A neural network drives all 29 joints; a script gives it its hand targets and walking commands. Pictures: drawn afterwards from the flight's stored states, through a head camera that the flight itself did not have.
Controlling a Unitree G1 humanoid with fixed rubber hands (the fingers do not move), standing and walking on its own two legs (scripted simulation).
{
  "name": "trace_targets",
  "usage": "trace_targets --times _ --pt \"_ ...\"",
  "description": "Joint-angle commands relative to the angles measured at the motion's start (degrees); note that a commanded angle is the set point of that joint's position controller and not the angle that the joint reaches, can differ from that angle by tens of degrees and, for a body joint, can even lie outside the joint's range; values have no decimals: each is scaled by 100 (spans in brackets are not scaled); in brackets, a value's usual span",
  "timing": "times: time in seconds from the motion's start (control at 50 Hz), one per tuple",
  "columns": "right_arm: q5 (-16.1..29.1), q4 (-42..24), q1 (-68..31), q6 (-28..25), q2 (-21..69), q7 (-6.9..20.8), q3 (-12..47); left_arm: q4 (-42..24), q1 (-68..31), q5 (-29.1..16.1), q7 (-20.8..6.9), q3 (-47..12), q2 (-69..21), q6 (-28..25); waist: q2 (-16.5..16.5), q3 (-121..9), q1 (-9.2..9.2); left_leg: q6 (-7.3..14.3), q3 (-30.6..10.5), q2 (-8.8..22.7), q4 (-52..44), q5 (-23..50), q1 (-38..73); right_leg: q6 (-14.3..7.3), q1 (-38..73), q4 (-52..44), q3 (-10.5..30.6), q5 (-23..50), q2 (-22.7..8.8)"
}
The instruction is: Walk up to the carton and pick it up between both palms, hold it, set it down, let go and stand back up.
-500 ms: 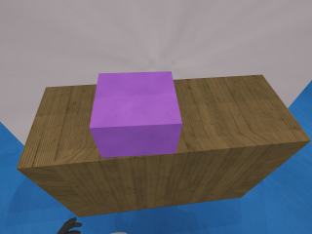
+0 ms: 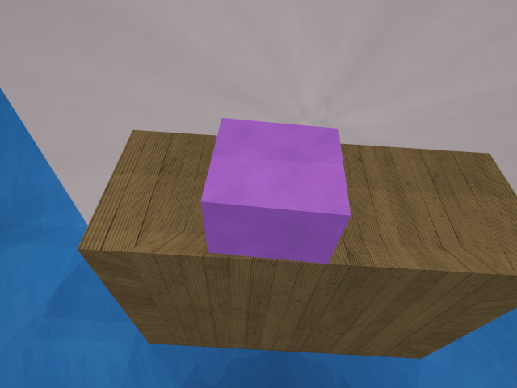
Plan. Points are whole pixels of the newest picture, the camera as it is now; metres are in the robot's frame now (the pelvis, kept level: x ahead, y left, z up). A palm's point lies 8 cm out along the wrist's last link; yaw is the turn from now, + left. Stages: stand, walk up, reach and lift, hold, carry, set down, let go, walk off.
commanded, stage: walk up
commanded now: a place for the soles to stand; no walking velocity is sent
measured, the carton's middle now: (273, 189) +0.47 -0.02 -0.01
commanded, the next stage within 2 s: reach and lift in 1.60 s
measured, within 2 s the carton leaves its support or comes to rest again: neither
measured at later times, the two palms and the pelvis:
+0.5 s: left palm out of the picture +0.04 +0.27 -0.14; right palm out of the picture +0.08 -0.28 -0.11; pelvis +0.00 -0.01 -0.01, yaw +7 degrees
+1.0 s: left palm out of the picture +0.00 +0.27 -0.13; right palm out of the picture +0.13 -0.26 -0.11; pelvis +0.00 -0.01 -0.01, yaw +11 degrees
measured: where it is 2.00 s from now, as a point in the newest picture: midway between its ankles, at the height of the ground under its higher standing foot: outside the picture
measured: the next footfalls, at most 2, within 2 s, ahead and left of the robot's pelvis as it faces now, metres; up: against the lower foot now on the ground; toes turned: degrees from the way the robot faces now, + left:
none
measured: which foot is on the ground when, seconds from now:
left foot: down 0.00-1.00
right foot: down 0.00-1.00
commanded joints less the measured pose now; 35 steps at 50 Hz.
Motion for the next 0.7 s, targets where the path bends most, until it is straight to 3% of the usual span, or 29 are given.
trace_targets --times 0.0,0.08,0.18,0.22,0.3,0.34,0.38,0.4,0.46,0.54,0.56,0.62,0.68 --pt "-15 -230 261 -43 -694 -39 -149 -217 27 -21 20 134 628 -29 87 -24 -22 357 -546 311 -436 709 -470 -298 265 -526 647 -330 -370" --pt "-6 -281 284 -26 -726 -70 -136 -241 -50 -39 31 173 755 37 -150 120 9 280 -447 142 -102 583 -674 -434 140 -691 673 -789 -588" --pt "-34 -340 426 -47 -731 -93 -134 -258 -82 -31 16 176 789 106 -94 19 -42 266 -425 97 159 898 -630 -518 170 -579 523 -673 -722" --pt "-17 -397 410 -41 -783 -95 -150 -314 -189 -10 5 173 808 137 53 67 -31 280 -597 109 35 762 -788 -453 189 -412 368 -819 -603" --pt "13 -440 433 -50 -887 -130 -168 -357 -15 -18 -9 153 757 166 278 -17 35 377 -1010 192 -97 1300 -931 -381 443 28 274 -259 -385" --pt "7 -456 433 -35 -943 -140 -179 -394 41 -11 -12 157 748 170 471 -130 58 387 -1084 168 -125 1144 -981 -368 507 88 266 -323 -393" --pt "4 -518 406 -16 -934 -141 -183 -411 10 3 -13 156 758 177 296 -88 55 403 -1198 167 -185 991 -1062 -365 513 80 280 -464 -367" --pt "3 -530 389 -14 -924 -142 -173 -411 86 -3 -12 160 711 175 369 -137 86 434 -1264 191 -200 881 -1135 -375 587 32 337 -440 -339" --pt "-26 -597 351 -1 -866 -132 -165 -418 119 12 -2 205 820 161 251 -56 125 303 -926 -13 114 817 -1181 -495 570 -234 407 -500 -605" --pt "-30 -706 440 14 -747 -127 -148 -451 32 2 -6 242 945 182 -320 24 29 240 -418 -140 739 796 -963 -683 228 -550 416 -579 -1046" --pt "-27 -706 514 6 -763 -122 -157 -461 22 7 -15 222 924 188 -223 23 -13 244 -390 -97 689 840 -857 -682 149 -504 340 -523 -1034" --pt "2 -752 480 0 -842 -109 -171 -508 -33 -7 -53 172 838 219 45 -6 -28 380 -771 19 304 1055 -779 -524 112 -123 116 -607 -714" --pt "23 -752 486 -10 -1094 -138 -224 -550 142 0 -76 149 728 271 608 37 28 632 -1920 387 -604 706 -1194 -279 380 576 123 -769 -147"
